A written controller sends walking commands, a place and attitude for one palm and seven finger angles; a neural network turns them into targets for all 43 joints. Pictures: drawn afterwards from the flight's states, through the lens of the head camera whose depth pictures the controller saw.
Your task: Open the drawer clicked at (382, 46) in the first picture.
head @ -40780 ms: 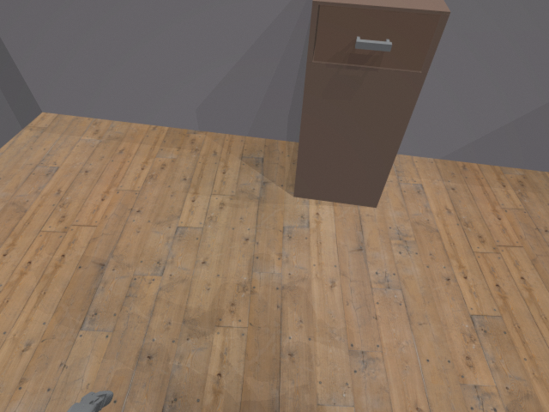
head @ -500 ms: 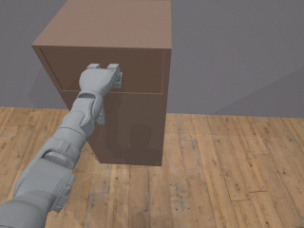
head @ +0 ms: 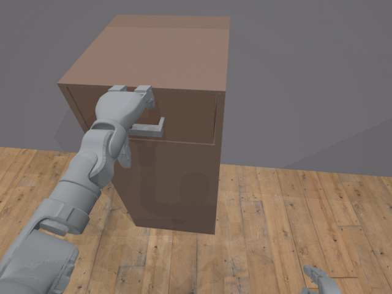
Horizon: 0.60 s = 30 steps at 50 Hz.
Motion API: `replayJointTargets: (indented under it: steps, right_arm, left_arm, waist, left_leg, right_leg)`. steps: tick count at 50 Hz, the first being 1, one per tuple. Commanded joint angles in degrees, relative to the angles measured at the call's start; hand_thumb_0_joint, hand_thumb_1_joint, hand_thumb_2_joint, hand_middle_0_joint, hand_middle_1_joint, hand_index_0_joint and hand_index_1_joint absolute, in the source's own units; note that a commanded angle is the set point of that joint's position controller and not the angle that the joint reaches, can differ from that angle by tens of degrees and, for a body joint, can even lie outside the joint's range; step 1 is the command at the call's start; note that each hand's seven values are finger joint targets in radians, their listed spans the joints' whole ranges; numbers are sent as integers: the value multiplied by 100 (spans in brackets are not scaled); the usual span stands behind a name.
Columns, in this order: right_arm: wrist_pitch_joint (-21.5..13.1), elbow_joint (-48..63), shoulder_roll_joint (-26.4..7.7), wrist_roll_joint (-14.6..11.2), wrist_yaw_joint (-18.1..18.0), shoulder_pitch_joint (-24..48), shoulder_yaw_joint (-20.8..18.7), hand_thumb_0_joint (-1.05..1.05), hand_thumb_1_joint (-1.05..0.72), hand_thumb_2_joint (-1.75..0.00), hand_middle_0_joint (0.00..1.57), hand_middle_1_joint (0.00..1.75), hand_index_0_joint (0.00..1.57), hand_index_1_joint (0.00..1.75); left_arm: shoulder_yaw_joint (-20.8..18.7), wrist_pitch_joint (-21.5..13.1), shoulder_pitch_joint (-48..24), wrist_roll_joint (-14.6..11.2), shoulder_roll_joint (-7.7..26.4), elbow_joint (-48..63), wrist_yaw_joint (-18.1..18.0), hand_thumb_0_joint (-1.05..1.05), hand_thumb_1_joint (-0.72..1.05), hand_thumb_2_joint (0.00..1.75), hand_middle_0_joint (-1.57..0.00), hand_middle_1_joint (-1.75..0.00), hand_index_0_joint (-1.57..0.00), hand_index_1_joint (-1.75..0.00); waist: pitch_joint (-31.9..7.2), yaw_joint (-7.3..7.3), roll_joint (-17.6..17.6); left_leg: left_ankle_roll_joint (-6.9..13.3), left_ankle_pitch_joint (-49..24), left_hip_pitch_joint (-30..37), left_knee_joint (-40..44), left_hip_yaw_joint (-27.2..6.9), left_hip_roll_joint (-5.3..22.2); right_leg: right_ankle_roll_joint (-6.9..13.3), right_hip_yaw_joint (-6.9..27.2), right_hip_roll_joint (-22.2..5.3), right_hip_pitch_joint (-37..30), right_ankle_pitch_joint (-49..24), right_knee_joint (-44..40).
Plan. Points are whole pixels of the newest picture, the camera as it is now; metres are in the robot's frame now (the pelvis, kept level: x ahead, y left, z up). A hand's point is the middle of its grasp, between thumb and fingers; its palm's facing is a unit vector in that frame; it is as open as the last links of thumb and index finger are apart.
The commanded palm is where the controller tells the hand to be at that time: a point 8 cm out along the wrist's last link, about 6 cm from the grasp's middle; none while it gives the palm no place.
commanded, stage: lift the hand off the handle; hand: left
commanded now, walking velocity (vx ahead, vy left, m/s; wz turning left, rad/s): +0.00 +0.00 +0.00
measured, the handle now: (143, 124) +0.52 +0.18 +0.04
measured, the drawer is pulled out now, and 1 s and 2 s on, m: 0.00 0.00 0.00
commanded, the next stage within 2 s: draw the hand back to the body in 0.38 s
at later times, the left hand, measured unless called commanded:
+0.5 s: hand (134, 109) +0.43 +0.15 +0.16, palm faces -0.04 -0.04 -1.00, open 13.9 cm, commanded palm +0.41 +0.18 +0.23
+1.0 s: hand (92, 150) +0.33 +0.21 +0.16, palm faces +0.05 -0.07 -1.00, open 13.8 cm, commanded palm +0.29 +0.23 +0.23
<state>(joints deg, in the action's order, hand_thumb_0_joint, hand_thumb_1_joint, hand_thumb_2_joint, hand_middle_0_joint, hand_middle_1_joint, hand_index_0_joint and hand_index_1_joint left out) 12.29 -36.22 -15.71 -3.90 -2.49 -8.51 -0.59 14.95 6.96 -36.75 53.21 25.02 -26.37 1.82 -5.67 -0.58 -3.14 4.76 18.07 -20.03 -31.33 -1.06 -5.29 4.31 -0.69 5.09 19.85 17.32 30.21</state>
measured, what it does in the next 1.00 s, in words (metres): stands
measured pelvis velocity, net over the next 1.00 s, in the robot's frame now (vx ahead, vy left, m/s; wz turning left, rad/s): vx -0.01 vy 0.01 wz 0.01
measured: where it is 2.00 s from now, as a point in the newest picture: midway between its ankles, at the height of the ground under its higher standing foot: outside the picture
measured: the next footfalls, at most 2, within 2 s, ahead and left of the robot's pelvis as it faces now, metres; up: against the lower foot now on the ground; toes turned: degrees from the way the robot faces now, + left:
none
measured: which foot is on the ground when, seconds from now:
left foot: down 0.00-1.00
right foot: down 0.00-1.00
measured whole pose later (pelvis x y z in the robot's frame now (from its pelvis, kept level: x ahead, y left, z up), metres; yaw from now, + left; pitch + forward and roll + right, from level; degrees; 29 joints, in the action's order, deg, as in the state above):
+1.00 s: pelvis -0.01 +0.01 +0.00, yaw +1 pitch +2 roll +0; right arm 11.5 -33.4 -15.5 -3.6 -1.1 -3.5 1.7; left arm 10.0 6.6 -18.8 48.5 31.0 -0.5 9.1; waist -3.8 -3.7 -5.0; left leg 5.5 15.8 -14.4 -28.2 -1.2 -6.4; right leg 3.3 -0.7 3.9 14.5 16.0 28.2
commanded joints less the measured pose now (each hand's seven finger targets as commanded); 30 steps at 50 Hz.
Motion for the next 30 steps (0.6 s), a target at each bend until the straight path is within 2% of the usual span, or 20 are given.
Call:
replayJointTargets:
  steps: [1,2,4,6,8,9,12,13,14,15,16,18,21,22,24,26,27,28,29,30]
  right_arm:
    - [-249,629,-514,28,-38,328,-113,0,-90,-90,20,30,20,30]
    - [-256,602,-516,11,-33,371,-102,0,-90,-90,20,30,20,30]
    - [-257,619,-528,7,-25,436,-76,0,-90,-90,20,30,20,30]
    - [-235,641,-563,20,5,493,-75,0,-90,-90,20,30,20,30]
    - [-192,637,-565,0,22,555,-32,0,-90,-90,20,30,20,30]
    - [-173,634,-586,-5,25,570,-17,0,-90,-90,20,30,20,30]
    - [-113,661,-599,-21,36,590,26,0,-90,-90,20,30,20,30]
    - [-104,662,-617,-33,22,571,18,0,-90,-90,20,30,20,30]
    - [-104,687,-626,-17,15,596,20,0,-90,-90,20,30,20,30]
    - [-109,730,-595,-7,9,548,25,0,-90,-90,20,30,20,30]
    - [-103,733,-638,-3,0,512,5,0,-90,-90,20,30,20,30]
    - [-113,734,-603,-8,-1,421,16,0,-90,-90,20,30,20,30]
    - [-150,805,-621,39,-9,364,-18,0,-90,-90,20,30,20,30]
    - [-166,793,-579,29,-9,346,-6,0,-90,-90,20,30,20,30]
    - [-211,733,-581,38,-2,235,-33,0,-90,-90,20,30,20,30]
    - [-228,807,-625,90,16,274,-59,0,-90,-90,20,30,20,30]
    - [-243,837,-575,90,31,333,-53,0,-90,-90,20,30,20,30]
    - [-258,855,-539,99,45,366,-62,0,-90,-90,20,30,20,30]
    - [-270,856,-553,104,68,418,-66,0,-90,-90,20,30,20,30]
    - [-261,856,-555,98,97,487,-65,0,-90,-90,20,30,20,30]
  left_arm:
    - [-718,-113,-3530,-36,1139,1275,-291,0,-50,30,-30,-120,-30,-120]
    - [-879,-89,-3461,-13,1316,1114,-303,0,-50,30,-30,-120,-30,-120]
    - [-781,-8,-3547,-47,1198,979,-272,0,-50,30,-30,-120,-30,-120]
    - [-826,86,-3410,-87,1259,855,-188,0,-50,30,-30,-120,-30,-120]
    - [-646,230,-3413,-114,1072,609,-39,0,-50,30,-30,-120,-30,-120]
    - [-800,304,-3315,-103,1262,441,32,0,-50,30,-30,-120,-30,-120]
    - [-466,412,-3593,-63,1035,275,299,0,-50,30,-30,-120,-30,-120]
    - [-645,408,-3647,-80,1236,228,359,0,-50,30,-30,-120,-30,-120]
    - [-603,359,-3826,-51,1274,398,428,0,-50,30,-30,-120,-30,-120]
    - [-534,334,-3732,-59,1167,318,499,0,-50,30,-30,-120,-30,-120]
    - [-647,268,-3680,-56,1299,283,566,0,-50,30,-30,-120,-30,-120]
    - [-557,93,-3695,-91,1151,290,638,0,-50,30,-30,-120,-30,-120]
    - [-874,-213,-3598,-142,1458,581,592,0,-50,30,-30,-120,-30,-120]
    - [-782,-309,-3733,-143,1362,622,541,0,-50,30,-30,-120,-30,-120]
    - [-981,-443,-3828,-172,1513,672,371,0,-50,30,-30,-120,-30,-120]
    - [-1619,-522,-3371,-187,2105,950,175,0,-50,30,-30,-120,-30,-120]
    - [-1653,-556,-3245,-168,2119,1144,93,0,-50,30,-30,-120,-30,-120]
    - [-1708,-536,-2973,-197,2052,1214,17,0,-50,30,-30,-120,-30,-120]
    - [-1906,-508,-2719,-210,2206,1374,-66,0,-50,30,-30,-120,-30,-120]
    - [-1914,-424,-2424,-204,2151,1400,-110,0,-50,30,-30,-120,-30,-120]
  waist:
    - [-2098,162,-45]
    - [-2069,124,98]
    - [-2088,111,221]
    - [-2196,66,318]
    - [-1945,117,507]
    - [-1868,83,590]
    - [-1702,164,597]
    - [-1684,158,671]
    - [-1825,164,565]
    - [-1860,154,598]
    - [-1869,166,604]
    - [-1773,180,567]
    - [-2009,64,454]
    - [-1936,82,397]
    - [-1980,54,292]
    - [-2325,-196,350]
    - [-2380,-243,257]
    - [-2397,-293,409]
    - [-2432,-348,432]
    - [-2298,-366,472]
  left_leg:
    - [-225,-2910,1036,70,-96,280]
    - [-234,-2853,988,86,-131,297]
    - [-226,-2805,941,103,-108,280]
    - [-224,-2869,872,109,-85,265]
    - [-202,-2751,752,124,-53,265]
    - [-196,-2593,622,157,-43,272]
    - [-185,-2386,558,234,-59,281]
    - [-167,-2300,532,228,-71,289]
    - [-160,-2351,582,222,-75,275]
    - [-142,-2355,595,208,-73,256]
    - [-142,-2306,560,213,-71,269]
    - [-137,-2258,542,206,-101,277]
    - [-138,-2333,565,209,-126,267]
    - [-140,-2262,540,213,-125,273]
    - [-160,-2307,531,219,-137,284]
    - [-174,-2454,452,263,-139,277]
    - [-181,-2485,426,271,-119,261]
    - [-181,-2511,385,275,-92,265]
    - [-195,-2531,331,294,-78,287]
    - [-210,-2538,274,310,-61,291]
  right_leg:
    - [-124,354,-337,-900,-2452,-191]
    - [-126,338,-332,-904,-2379,-178]
    - [-141,334,-362,-962,-2433,-182]
    - [-152,360,-397,-1195,-2617,-183]
    - [-190,341,-425,-1145,-2756,-205]
    - [-205,346,-447,-1198,-2708,-221]
    - [-205,315,-476,-1092,-2476,-262]
    - [-208,332,-474,-1128,-2450,-272]
    - [-207,363,-486,-1170,-2502,-249]
    - [-208,367,-488,-1208,-2540,-240]
    - [-208,371,-493,-1231,-2491,-259]
    - [-202,362,-483,-1115,-2384,-235]
    - [-176,380,-469,-1251,-2338,-201]
    - [-173,377,-466,-1145,-2227,-200]
    - [-150,382,-440,-1127,-2200,-197]
    - [-128,422,-448,-1562,-2307,-154]
    - [-132,445,-464,-1648,-2422,-117]
    - [-154,462,-482,-1755,-2529,-99]
    - [-170,489,-510,-1884,-2689,-74]
    - [-176,492,-515,-1885,-2780,-65]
